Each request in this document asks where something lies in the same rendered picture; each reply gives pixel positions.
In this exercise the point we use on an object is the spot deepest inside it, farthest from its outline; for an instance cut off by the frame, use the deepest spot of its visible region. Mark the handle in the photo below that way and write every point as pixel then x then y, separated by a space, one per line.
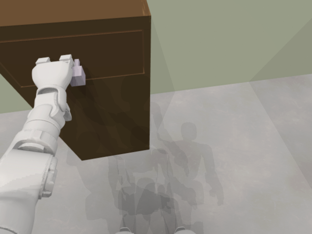
pixel 78 77

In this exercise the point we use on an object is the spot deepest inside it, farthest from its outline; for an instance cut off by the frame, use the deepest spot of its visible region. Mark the cabinet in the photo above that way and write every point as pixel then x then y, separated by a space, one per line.
pixel 110 115

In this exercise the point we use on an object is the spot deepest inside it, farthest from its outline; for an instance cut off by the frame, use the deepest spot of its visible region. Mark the robot left shin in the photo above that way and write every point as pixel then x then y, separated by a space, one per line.
pixel 124 229

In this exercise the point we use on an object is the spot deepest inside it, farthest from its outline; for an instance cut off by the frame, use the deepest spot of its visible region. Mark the robot left hand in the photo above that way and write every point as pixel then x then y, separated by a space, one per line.
pixel 56 73

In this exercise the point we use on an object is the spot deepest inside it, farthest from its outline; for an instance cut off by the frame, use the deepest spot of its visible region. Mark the drawer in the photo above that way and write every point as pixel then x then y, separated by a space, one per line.
pixel 100 54

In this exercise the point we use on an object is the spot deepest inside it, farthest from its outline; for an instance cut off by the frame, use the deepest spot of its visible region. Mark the robot left upper arm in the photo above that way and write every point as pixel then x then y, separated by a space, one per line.
pixel 25 177

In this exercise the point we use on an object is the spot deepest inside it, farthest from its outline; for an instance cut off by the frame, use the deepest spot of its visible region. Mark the robot left forearm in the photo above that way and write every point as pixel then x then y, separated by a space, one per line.
pixel 42 128

